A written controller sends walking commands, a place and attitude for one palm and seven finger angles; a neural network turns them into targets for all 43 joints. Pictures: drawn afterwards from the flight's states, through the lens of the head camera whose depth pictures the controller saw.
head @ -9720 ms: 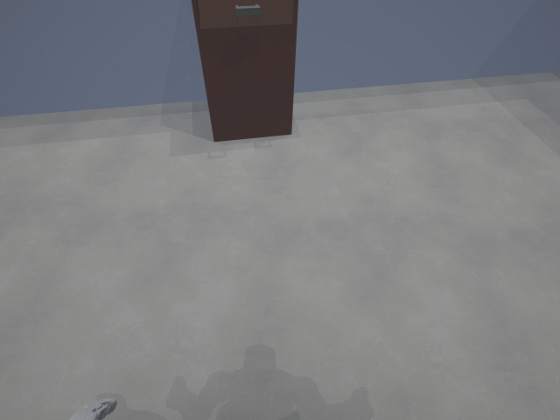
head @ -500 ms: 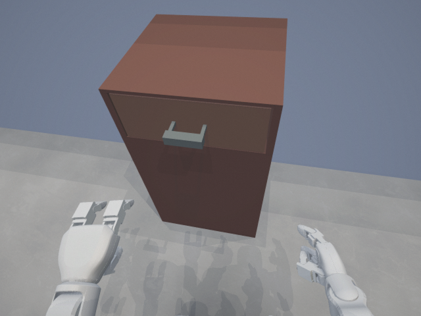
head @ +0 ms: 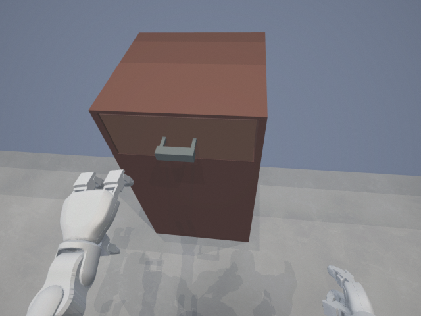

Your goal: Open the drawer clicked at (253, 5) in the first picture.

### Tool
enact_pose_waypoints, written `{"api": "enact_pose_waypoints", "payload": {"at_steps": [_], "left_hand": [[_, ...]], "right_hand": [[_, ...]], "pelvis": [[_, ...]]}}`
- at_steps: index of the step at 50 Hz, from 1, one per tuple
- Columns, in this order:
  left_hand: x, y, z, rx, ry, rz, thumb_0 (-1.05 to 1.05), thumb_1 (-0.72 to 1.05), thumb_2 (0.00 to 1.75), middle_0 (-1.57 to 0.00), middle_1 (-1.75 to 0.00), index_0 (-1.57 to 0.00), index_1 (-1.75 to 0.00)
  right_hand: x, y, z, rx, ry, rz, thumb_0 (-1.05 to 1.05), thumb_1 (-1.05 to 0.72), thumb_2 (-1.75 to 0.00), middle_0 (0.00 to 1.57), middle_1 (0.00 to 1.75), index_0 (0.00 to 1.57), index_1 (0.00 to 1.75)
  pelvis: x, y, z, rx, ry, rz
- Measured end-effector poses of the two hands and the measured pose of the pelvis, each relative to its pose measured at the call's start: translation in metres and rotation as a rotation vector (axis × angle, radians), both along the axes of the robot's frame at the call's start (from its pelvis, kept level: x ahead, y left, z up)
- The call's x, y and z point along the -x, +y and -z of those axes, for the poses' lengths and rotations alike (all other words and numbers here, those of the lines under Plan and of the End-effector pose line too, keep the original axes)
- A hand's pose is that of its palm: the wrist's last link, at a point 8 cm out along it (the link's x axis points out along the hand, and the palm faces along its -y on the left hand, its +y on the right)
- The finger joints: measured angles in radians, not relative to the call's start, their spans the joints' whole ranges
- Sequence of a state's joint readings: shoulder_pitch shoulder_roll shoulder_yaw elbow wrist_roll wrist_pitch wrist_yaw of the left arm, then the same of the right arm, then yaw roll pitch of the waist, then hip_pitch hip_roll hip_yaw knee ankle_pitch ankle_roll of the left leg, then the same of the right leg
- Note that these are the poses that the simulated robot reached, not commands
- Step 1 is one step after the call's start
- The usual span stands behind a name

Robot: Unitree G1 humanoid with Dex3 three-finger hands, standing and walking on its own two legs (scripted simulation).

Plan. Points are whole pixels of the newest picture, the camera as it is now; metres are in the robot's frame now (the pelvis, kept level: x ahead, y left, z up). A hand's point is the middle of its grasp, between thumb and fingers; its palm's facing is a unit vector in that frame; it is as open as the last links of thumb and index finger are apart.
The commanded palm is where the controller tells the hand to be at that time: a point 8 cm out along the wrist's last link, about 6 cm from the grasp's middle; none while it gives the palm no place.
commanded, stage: raise the hand with hooked fingers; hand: left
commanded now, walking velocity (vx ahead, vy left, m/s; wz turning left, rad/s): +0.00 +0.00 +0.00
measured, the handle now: (177, 147) +0.53 +0.16 -0.04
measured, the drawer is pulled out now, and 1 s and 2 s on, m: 0.00 0.00 0.00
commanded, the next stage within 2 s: move the hooked fingers above the handle in 0.72 s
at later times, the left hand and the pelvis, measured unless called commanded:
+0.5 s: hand (95, 193) +0.30 +0.25 +0.09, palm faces -0.02 -0.07 -1.00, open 13.8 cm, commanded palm +0.27 +0.25 +0.14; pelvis -0.01 +0.01 +0.02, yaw +1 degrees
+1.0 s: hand (112, 193) +0.31 +0.23 +0.07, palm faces -0.03 -0.07 -1.00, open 13.8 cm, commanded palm +0.29 +0.24 +0.13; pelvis -0.01 +0.00 +0.01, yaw +1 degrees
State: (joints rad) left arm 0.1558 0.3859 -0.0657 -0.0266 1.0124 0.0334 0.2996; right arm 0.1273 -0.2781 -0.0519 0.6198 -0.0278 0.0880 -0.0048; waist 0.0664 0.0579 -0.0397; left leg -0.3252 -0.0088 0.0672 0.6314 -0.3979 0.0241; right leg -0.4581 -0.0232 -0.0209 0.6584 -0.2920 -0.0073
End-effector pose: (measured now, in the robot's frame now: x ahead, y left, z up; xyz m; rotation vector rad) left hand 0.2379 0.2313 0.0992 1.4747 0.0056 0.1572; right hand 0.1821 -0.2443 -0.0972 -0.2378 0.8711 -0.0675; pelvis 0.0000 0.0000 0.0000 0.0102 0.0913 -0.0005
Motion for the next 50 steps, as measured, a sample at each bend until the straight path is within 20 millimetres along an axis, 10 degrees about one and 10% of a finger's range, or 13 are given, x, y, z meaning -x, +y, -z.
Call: {"api": "enact_pose_waypoints", "payload": {"at_steps": [16, 33, 50], "left_hand": [[-0.029, 0.018, -0.042, -0.036, 0.058, 0.016, 0.0, -0.48, 0.31, -0.32, -1.19, -0.32, -1.2], [-0.028, 0.012, -0.034, -0.014, 0.087, 0.128, 0.0, -0.49, 0.3, -0.32, -1.2, -0.32, -1.2], [-0.048, -0.002, -0.026, -0.022, 0.127, 0.082, 0.0, -0.49, 0.3, -0.32, -1.2, -0.32, -1.2]], "right_hand": [[-0.016, 0.048, -0.016, -0.077, -0.038, -0.09, 0.01, -0.91, -0.9, 0.2, 0.3, 0.2, 0.3], [0.029, 0.018, 0.001, -0.03, 0.103, -0.024, 0.02, -0.91, -0.9, 0.2, 0.3, 0.2, 0.3], [0.008, 0.021, -0.003, -0.062, 0.039, -0.034, 0.01, -0.91, -0.9, 0.2, 0.3, 0.2, 0.3]], "pelvis": [[0.006, 0.003, -0.013, 0.005, -0.064, -0.018], [0.008, 0.005, -0.015, 0.003, -0.037, -0.011], [0.009, -0.004, -0.015, -0.003, -0.028, -0.02]]}}
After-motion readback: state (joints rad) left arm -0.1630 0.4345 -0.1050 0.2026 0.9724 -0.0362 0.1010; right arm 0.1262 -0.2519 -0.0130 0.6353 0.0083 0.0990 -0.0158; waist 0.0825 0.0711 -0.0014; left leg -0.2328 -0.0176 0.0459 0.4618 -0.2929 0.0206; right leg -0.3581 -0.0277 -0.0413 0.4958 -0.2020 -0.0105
